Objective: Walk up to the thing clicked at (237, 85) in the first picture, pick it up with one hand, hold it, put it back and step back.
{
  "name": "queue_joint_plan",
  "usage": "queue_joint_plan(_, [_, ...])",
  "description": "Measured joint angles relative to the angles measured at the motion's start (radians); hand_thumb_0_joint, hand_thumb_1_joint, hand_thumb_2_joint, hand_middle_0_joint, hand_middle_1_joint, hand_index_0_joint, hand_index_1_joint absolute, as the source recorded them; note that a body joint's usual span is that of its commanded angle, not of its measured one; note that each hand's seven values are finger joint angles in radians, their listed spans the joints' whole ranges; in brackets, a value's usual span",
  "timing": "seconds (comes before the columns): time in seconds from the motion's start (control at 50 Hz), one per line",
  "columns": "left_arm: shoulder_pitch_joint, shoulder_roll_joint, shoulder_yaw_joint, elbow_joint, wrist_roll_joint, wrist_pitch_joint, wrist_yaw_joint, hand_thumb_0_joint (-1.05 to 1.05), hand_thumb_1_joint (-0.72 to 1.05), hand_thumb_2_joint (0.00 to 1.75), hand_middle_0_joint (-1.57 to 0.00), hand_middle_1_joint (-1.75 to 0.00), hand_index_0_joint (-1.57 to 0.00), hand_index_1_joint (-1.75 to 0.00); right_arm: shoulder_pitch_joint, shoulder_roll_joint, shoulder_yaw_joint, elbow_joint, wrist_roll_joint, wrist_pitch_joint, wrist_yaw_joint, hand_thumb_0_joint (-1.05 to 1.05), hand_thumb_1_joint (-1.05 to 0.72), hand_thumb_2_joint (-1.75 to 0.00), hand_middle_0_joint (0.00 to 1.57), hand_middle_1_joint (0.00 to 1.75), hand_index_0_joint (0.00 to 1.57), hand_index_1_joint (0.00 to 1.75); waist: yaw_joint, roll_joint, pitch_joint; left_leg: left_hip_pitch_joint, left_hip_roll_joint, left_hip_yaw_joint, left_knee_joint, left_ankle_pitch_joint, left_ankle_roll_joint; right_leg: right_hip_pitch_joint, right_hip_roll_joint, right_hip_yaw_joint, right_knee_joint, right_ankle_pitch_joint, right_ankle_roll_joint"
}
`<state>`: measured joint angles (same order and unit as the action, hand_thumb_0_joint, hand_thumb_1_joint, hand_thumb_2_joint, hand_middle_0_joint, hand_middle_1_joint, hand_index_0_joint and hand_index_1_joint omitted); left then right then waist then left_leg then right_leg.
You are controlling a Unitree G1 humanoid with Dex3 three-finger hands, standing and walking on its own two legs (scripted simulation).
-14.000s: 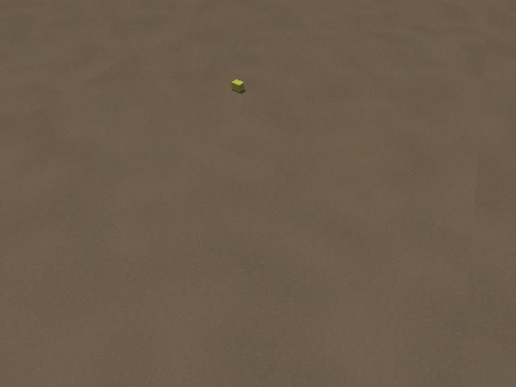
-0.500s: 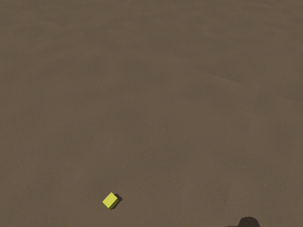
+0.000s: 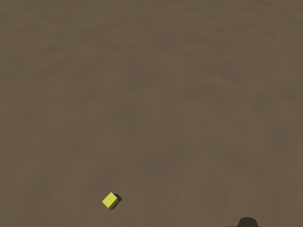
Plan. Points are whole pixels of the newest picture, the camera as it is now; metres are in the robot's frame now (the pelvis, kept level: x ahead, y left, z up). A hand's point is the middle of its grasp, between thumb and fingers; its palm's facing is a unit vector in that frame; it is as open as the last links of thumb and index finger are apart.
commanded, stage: stand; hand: left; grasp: from above
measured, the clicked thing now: (110, 201) +0.42 +0.26 -0.75
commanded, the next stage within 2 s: rise first in 0.46 s
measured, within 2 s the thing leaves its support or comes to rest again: neither
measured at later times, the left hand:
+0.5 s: hand out of the picture +0.07 +0.26 -0.16, palm faces -0.03 -0.94 -0.35, open 7.3 cm
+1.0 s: hand out of the picture +0.14 +0.26 -0.19, palm faces -0.05 -0.89 -0.45, open 12.2 cm
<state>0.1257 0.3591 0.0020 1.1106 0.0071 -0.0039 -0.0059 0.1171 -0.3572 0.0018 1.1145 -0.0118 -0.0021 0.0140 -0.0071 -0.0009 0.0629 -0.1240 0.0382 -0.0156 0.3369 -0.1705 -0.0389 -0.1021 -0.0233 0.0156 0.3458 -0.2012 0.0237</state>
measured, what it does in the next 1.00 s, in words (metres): stands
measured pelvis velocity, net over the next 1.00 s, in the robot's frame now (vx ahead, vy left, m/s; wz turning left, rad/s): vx -0.01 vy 0.01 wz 0.00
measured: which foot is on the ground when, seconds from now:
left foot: down 0.00-1.00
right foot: down 0.00-1.00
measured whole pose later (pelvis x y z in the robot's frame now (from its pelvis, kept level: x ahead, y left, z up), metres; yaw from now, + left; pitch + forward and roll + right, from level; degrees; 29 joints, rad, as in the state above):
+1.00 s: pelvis -0.01 +0.01 -0.04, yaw +0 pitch +10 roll +0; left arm 0.03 0.30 0.17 0.87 0.20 0.15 0.05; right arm 0.24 -0.24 -0.03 0.67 0.01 -0.07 0.01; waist -0.02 0.00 -0.04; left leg -0.61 0.03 -0.02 0.79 -0.36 -0.03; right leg -0.58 -0.02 0.03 0.79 -0.39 0.03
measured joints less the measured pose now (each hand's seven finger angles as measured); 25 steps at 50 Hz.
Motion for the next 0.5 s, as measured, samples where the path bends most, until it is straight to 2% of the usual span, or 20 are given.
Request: queue_joint_plan(0.5, [0.001, -0.001, -0.002, -0.003, 0.000, 0.000, 0.002, 0.01, 0.91, 0.90, -0.20, -0.30, -0.21, -0.30, -0.003, 0.001, -0.002, 0.001, 0.000, 0.001, 0.000, 0.01, -0.90, -0.90, 0.20, 0.30, 0.20, 0.30, 0.000, 0.002, -0.001, 0.001, 0.000, -0.001, -0.001, -0.001, 0.000, 0.001, -0.001, -0.001, -0.001, -0.002, 0.000])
